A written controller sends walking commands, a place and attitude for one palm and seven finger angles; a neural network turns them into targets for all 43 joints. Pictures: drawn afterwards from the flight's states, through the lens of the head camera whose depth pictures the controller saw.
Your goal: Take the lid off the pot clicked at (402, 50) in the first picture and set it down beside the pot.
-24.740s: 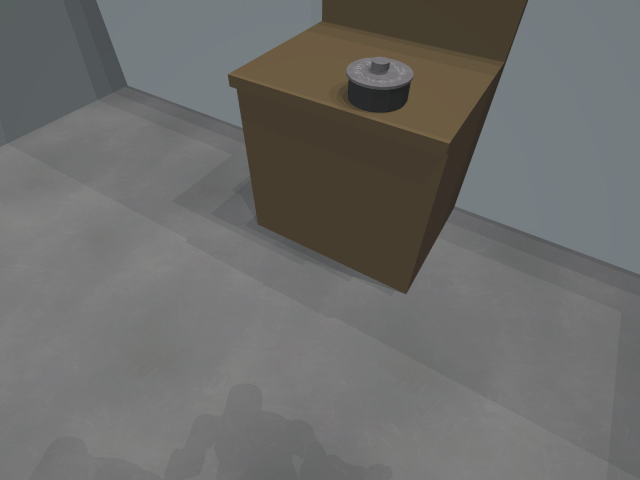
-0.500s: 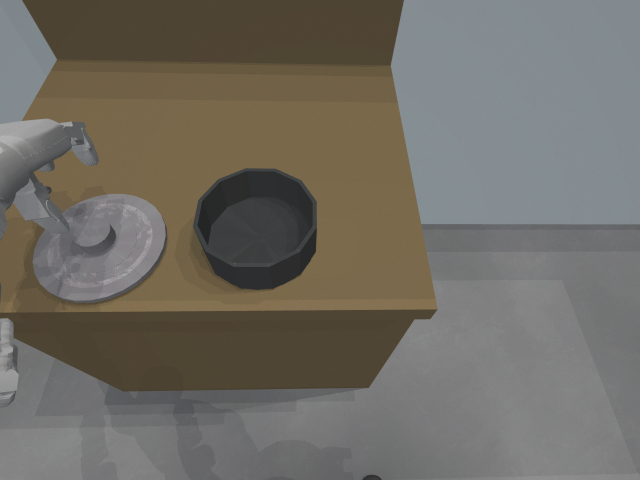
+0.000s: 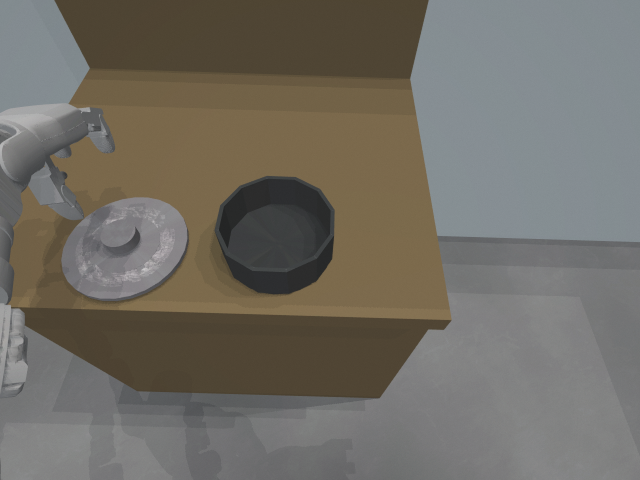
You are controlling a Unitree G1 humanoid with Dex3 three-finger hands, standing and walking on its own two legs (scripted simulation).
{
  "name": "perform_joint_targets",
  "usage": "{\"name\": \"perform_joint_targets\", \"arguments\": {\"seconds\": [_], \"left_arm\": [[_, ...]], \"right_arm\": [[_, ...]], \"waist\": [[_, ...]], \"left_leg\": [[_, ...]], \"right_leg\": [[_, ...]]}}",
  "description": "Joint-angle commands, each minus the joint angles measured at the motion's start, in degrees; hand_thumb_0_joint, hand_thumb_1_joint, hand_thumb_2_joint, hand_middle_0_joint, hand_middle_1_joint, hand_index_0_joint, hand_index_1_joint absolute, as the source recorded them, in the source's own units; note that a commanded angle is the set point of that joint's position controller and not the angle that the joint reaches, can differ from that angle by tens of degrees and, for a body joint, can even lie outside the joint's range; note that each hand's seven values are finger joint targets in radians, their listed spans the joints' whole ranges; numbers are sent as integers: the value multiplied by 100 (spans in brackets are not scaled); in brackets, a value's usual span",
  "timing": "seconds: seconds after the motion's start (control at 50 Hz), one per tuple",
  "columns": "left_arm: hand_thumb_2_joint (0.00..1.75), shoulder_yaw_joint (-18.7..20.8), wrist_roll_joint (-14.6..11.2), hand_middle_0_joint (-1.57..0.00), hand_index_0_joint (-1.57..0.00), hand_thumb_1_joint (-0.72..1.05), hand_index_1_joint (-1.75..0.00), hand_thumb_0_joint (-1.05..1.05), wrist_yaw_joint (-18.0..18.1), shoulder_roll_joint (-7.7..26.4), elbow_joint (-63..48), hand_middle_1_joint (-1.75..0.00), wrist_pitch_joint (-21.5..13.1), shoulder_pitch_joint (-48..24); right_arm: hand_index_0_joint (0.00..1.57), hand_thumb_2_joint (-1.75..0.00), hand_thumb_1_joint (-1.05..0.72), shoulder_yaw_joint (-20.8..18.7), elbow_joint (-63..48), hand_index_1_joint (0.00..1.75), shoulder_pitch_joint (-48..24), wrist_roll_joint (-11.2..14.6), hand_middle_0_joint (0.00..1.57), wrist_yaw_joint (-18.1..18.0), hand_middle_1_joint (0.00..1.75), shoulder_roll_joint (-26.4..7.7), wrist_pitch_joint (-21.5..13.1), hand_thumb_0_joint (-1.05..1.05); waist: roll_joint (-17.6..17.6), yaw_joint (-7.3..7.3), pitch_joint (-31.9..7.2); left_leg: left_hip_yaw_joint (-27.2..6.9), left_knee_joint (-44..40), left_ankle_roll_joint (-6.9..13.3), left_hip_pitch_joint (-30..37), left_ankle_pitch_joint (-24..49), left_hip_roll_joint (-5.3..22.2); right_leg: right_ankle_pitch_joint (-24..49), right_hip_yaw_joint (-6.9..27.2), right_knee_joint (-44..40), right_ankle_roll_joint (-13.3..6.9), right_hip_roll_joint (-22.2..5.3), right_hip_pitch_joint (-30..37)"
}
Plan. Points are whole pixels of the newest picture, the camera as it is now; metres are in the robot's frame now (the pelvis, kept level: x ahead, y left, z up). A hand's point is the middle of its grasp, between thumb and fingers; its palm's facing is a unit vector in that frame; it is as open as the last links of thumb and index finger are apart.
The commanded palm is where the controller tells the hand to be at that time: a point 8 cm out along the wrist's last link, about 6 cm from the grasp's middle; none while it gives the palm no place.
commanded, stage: draw the hand back to the body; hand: left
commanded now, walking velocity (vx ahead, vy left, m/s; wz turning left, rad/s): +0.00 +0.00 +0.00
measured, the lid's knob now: (120, 236) +0.46 +0.30 -0.03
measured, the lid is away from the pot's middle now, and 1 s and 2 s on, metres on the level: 0.24 0.24 0.24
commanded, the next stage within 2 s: none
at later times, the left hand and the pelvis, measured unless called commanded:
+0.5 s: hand (70, 204) +0.40 +0.28 +0.12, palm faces -0.20 -0.34 -0.92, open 10.9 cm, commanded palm +0.37 +0.30 +0.18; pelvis +0.00 +0.00 +0.01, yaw +1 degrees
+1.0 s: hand (74, 218) +0.35 +0.24 +0.16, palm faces +0.44 -0.85 -0.30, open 9.6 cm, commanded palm +0.29 +0.27 +0.18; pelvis +0.01 -0.04 +0.01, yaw +0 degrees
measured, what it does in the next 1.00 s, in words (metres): stands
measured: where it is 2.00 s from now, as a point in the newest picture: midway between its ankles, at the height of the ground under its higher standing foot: outside the picture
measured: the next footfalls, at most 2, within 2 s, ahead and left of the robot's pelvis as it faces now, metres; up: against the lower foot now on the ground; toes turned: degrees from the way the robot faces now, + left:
none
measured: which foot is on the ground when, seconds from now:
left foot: down 0.00-1.00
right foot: down 0.00-1.00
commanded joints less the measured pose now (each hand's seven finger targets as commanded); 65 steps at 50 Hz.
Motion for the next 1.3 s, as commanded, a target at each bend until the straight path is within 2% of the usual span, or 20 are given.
{"name": "perform_joint_targets", "arguments": {"seconds": [0.0, 0.08, 0.18, 0.28, 0.36, 0.42, 0.44, 0.46, 0.48, 0.52, 0.56, 0.62, 0.68, 0.74, 0.76, 0.8, 0.96, 1.18, 1.24, 1.28], "left_arm": [[37, 737, -41, -27, -27, 12, -100, 0, 288, 1995, -1399, -100, -46, -2417], [37, 874, -114, -27, -27, 12, -100, 0, 321, 1907, -1757, -100, -81, -1874], [37, 725, -208, -27, -27, 12, -100, 0, 332, 1650, -2006, -100, 38, -1670], [37, 1148, -311, -27, -27, 12, -100, 0, 414, 1913, -2506, -100, 67, -1022], [37, 765, -426, -27, -27, 12, -100, 0, 350, 1373, -2546, -100, 212, -547], [37, 923, -413, -27, -27, 12, -100, 0, 350, 1561, -3281, -100, 239, -603], [37, 1324, -3935, -27, -27, 12, -100, 0, 1203, -317, -4089, -100, -23, -822], [37, 1250, -4209, -27, -27, 12, -100, 0, 1650, -419, -3056, -100, 85, 375], [37, 1585, -4715, -27, -27, 12, -100, 0, 1948, -344, -2927, -100, 129, 655], [37, 1815, -5119, -27, -27, 12, -100, 0, 2333, -103, -3395, -100, 91, 19], [38, 2037, -5185, -27, -27, 14, -99, 0, 2608, 110, -4158, -99, -37, -642], [42, 2536, -5254, -26, -26, 20, -93, 0, 2872, 120, -4622, -93, -46, 579], [46, 2227, -5434, -26, -26, 26, -88, 0, 2881, -536, -4660, -88, 68, 1381], [50, 2346, -5516, -25, -25, 32, -83, 0, 2914, -514, -4921, -83, 118, 1765], [52, 2518, -5524, -25, -25, 34, -81, 0, 2929, -336, -5162, -81, 110, 1748], [54, 2494, -5544, -25, -25, 37, -78, 0, 2931, -428, -5500, -78, 103, 1899], [65, 2472, -5654, -23, -23, 53, -63, 0, 2987, -708, -5626, -63, 248, 2767], [79, 2571, -5732, -21, -21, 74, -44, 0, 3024, -824, -6508, -44, 197, 3472], [83, 2572, -5771, -21, -21, 80, -39, 0, 3019, -983, -6143, -39, 272, 3990], [86, 2618, -5798, -21, -21, 84, -35, 0, 3008, -934, -6458, -35, 238, 3994]], "right_arm": [[20, -90, -90, -307, -495, 30, 352, -82, 20, -38, 30, -973, -111, 0], [20, -90, -90, -324, -647, 30, 197, -115, 20, 49, 30, -917, -93, 0], [20, -90, -90, -314, -744, 30, 41, -93, 20, 105, 30, -901, -75, 0], [20, -90, -90, -301, -849, 30, -90, -112, 20, 136, 30, -871, -162, 0], [20, -90, -90, -275, -907, 30, -272, -72, 20, 201, 30, -853, -185, 0], [20, -90, -90, -274, -1016, 30, -389, -81, 20, 228, 30, -822, -211, 0], [20, -90, -90, -252, -1317, 30, 479, -12, 20, 51, 30, -412, -536, 0], [20, -90, -90, -143, -1125, 30, 253, -56, 20, -17, 30, -562, -652, 0], [20, -90, -90, -125, -1057, 30, 141, -93, 20, -82, 30, -630, -732, 0], [20, -90, -90, -86, -938, 30, -40, -130, 20, -192, 30, -742, -894, 0], [20, -90, -90, -73, -843, 30, -115, -193, 20, -237, 30, -709, -1145, 0], [20, -90, -90, -69, -823, 30, -118, -295, 20, -184, 30, -571, -1469, 0], [20, -90, -90, -100, -780, 30, -191, -319, 20, -111, 30, -583, -1560, 0], [20, -90, -90, -138, -750, 30, -271, -302, 20, -94, 30, -615, -1624, 0], [20, -90, -90, -140, -800, 30, -286, -308, 20, -86, 30, -621, -1641, 0], [20, -90, -90, -132, -813, 30, -372, -301, 20, -76, 30, -580, -1677, 0], [20, -90, -90, -166, -759, 30, -562, -255, 20, -76, 30, -580, -1711, 0], [20, -90, -90, -101, -879, 30, -965, -254, 20, -60, 30, -431, -1849, 0], [20, -90, -90, -105, -838, 30, -1004, -247, 20, -59, 30, -435, -1853, 0], [20, -90, -90, -109, -915, 30, -1089, -244, 20, -67, 30, -414, -1873, 0]], "waist": [[558, -11, -2566], [586, 54, -2626], [424, 53, -2284], [421, 179, -2442], [298, 147, -1923], [455, 200, -2185], [544, -99, -1799], [169, 23, -1226], [-545, 140, -1083], [-673, 151, -1212], [418, 164, -1496], [1243, 409, -1728], [506, 363, -1253], [331, 350, -1014], [239, 391, -1336], [405, 407, -1330], [-42, 379, -1020], [300, 484, -862], [-82, 474, -379], [-87, 504, -531]], "left_leg": [[-547, -92, -189, 1643, 3834, 192], [-619, -98, -210, 1860, 4223, 216], [-614, -271, -177, 1728, 3675, 215], [-655, -290, -172, 1943, 4023, 217], [-617, -392, -175, 1710, 3684, 230], [-704, -416, -207, 1983, 3864, 219], [-728, -560, -513, 2965, 3649, 603], [-861, -628, -448, 2960, 3045, 791], [-713, -780, -363, 2480, 2372, 780], [-417, -846, -282, 1960, 1928, 598], [-477, -913, -431, 2277, 2291, 591], [-510, -684, -624, 2679, 3959, 655], [-389, -689, -509, 2266, 3849, 672], [-349, -688, -425, 2089, 3535, 649], [-309, -739, -408, 2139, 3578, 586], [-297, -705, -386, 2136, 3511, 575], [-170, -816, -281, 1991, 2739, 421], [-158, -916, -263, 2040, 2089, 347], [-165, -947, -252, 1854, 1785, 363], [-136, -960, -224, 1910, 1627, 346]], "right_leg": [[1844, 15, 113, -464, 335, 897], [1869, 10, 77, -447, 321, 972], [1593, 3, -45, -446, 302, 964], [1785, 14, -64, -441, 277, 1253], [1654, -10, -136, -425, 270, 1167], [1646, -18, -163, -449, 266, 1290], [1205, -107, -136, -551, 169, 944], [570, -59, -251, -537, 222, 714], [545, -10, -377, -521, 162, 1032], [1101, 96, -384, -490, 91, 1632], [1121, 105, -349, -493, 82, 1664], [1696, 45, -240, -521, 71, 2004], [2014, 20, -249, -462, 103, 2101], [2060, 9, -228, -442, 83, 2153], [2214, 52, -255, -427, 118, 2340], [2301, 50, -235, -436, 79, 2400], [2245, 84, -349, -381, 135, 2397], [1831, 124, -455, -373, 112, 2401], [1559, 107, -548, -358, 119, 2194], [1384, 162, -595, -334, 107, 2224]]}}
